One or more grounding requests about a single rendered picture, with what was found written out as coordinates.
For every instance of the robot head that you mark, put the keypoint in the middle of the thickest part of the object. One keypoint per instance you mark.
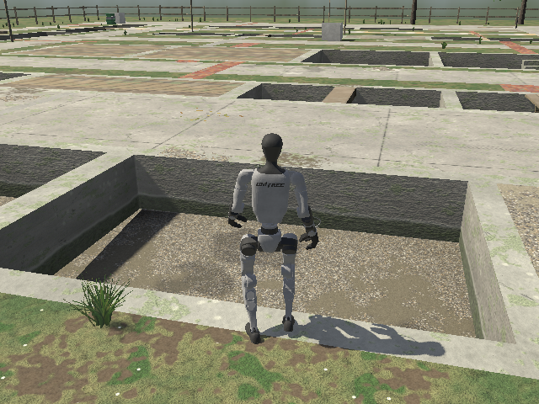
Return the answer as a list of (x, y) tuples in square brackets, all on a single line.
[(271, 145)]

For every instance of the robot left hand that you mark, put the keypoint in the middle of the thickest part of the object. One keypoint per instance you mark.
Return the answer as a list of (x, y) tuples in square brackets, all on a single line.
[(235, 224)]

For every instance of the robot right forearm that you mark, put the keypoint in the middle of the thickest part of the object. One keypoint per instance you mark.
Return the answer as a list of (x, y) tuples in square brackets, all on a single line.
[(309, 224)]

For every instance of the left robot upper arm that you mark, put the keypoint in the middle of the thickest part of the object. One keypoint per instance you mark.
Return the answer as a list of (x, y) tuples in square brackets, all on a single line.
[(244, 177)]

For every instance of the right robot thigh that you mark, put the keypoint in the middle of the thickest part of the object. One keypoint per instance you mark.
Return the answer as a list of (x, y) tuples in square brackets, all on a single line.
[(288, 246)]

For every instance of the right robot upper arm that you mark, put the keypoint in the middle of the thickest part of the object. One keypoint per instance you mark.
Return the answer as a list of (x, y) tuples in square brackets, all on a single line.
[(297, 179)]

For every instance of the robot left forearm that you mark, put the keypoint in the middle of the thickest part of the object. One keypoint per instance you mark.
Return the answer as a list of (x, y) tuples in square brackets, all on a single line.
[(232, 215)]

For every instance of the robot right hand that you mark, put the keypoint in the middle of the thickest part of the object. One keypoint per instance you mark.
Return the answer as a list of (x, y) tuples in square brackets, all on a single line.
[(305, 237)]

